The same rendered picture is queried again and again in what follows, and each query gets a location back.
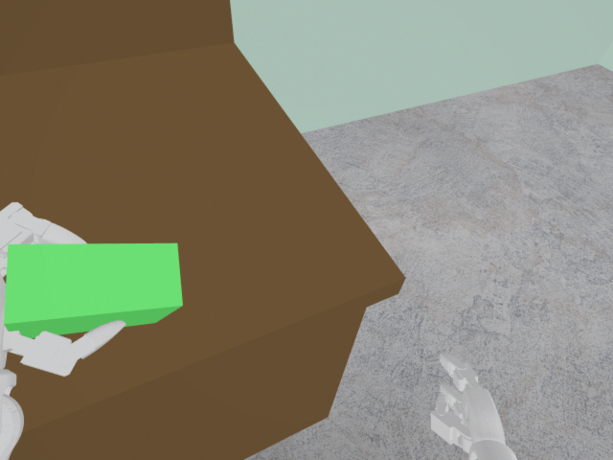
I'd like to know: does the robot left forearm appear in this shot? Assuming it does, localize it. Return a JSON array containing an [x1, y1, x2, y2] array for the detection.
[[0, 369, 24, 460]]

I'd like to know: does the robot left hand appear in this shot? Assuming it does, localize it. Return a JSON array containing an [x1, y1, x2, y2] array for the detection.
[[0, 202, 126, 377]]

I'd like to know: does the table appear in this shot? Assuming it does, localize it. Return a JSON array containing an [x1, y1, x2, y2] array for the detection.
[[0, 0, 406, 460]]

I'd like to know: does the sponge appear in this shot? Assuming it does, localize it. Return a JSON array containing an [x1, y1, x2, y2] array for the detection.
[[4, 243, 183, 338]]

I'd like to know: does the robot right forearm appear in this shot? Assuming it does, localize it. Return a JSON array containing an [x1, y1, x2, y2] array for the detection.
[[468, 440, 517, 460]]

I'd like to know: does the robot right hand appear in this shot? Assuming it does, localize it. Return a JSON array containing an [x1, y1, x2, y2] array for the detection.
[[431, 352, 506, 454]]

